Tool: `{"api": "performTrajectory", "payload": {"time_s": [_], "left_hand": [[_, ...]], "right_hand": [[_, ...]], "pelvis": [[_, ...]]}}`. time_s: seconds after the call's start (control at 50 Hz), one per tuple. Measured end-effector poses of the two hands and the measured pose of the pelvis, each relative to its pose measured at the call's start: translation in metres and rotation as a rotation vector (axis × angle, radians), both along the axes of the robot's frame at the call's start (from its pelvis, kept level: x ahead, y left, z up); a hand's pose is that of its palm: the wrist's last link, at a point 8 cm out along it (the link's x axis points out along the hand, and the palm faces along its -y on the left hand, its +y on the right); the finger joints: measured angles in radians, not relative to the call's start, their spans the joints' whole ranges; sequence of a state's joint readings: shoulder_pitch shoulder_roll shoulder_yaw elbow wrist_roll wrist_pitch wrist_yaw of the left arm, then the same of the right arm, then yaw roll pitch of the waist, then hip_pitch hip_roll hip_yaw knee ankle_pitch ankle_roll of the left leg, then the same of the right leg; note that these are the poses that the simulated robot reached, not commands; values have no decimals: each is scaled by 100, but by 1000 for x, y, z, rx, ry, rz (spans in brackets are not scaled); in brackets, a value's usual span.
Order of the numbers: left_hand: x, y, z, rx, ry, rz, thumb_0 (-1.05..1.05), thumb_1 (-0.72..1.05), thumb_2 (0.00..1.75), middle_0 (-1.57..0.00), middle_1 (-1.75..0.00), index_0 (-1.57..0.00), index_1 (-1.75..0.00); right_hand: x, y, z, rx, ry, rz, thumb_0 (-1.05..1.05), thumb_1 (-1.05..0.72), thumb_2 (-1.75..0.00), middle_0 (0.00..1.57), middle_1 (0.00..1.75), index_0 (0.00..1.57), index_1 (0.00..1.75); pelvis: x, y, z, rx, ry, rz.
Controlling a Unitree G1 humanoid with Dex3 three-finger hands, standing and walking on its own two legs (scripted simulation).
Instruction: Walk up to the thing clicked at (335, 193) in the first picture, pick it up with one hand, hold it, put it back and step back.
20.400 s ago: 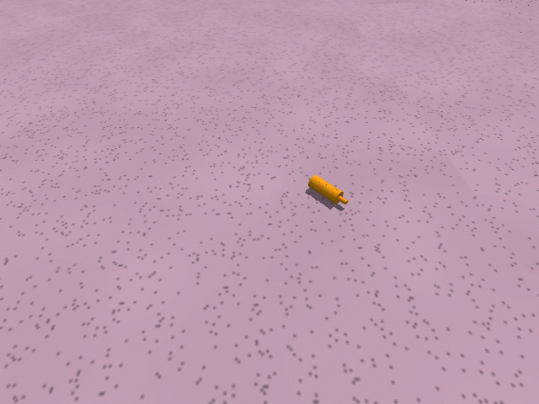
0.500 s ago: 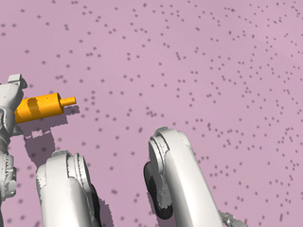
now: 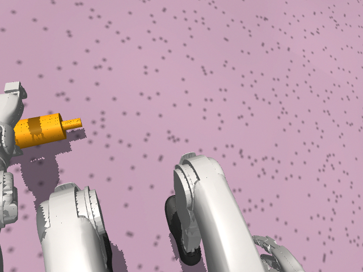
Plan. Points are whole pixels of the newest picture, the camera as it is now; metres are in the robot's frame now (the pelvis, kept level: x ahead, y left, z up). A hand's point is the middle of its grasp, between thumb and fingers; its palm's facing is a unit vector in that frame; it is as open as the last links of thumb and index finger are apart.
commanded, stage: rest palm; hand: left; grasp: from above
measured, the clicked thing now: (35, 131) +0.48 +0.25 -0.29
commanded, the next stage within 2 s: close in 0.66 s
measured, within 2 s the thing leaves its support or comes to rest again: neither
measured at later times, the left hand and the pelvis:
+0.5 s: hand (20, 128) +0.47 +0.27 -0.24, palm faces -0.43 -0.08 -0.90, open 14.0 cm; pelvis +0.00 +0.00 -0.02, yaw -3 degrees
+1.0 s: hand (25, 133) +0.47 +0.27 -0.26, palm faces -0.44 -0.08 -0.90, open 12.8 cm; pelvis +0.00 +0.01 -0.02, yaw -5 degrees
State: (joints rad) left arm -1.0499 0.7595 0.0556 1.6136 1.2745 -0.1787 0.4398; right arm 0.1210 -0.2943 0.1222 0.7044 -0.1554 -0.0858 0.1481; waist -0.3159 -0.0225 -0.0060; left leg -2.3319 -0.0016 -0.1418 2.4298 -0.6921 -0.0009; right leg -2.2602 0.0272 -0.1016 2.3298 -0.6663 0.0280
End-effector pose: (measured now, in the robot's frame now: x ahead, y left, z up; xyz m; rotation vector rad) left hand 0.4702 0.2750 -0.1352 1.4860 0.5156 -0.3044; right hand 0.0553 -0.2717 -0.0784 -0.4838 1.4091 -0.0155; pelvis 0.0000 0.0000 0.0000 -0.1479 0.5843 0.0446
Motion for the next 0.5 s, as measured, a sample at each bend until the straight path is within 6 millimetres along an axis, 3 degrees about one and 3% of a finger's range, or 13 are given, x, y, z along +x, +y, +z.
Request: {"api": "performTrajectory", "payload": {"time_s": [0.14,0.24,0.5], "left_hand": [[-11,1,-30,-25,8,-39,0,-50,98,-8,-102,-9,-101],[-9,-1,-44,-29,-32,-61,0,-50,98,-8,-101,-9,-100],[8,-2,-51,-10,-75,-2,0,-50,102,-9,-99,-8,-99]], "right_hand": [[-37,5,-2,8,122,-5,0,-91,-90,20,29,20,30],[-50,9,-2,13,158,6,0,-90,-90,20,29,20,30],[-39,17,-3,48,105,57,0,-90,-90,20,29,20,30]], "pelvis": [[-1,-1,-9,-7,-24,-11],[-1,0,-16,-18,-38,-20],[3,4,-23,-44,-52,-34]]}}
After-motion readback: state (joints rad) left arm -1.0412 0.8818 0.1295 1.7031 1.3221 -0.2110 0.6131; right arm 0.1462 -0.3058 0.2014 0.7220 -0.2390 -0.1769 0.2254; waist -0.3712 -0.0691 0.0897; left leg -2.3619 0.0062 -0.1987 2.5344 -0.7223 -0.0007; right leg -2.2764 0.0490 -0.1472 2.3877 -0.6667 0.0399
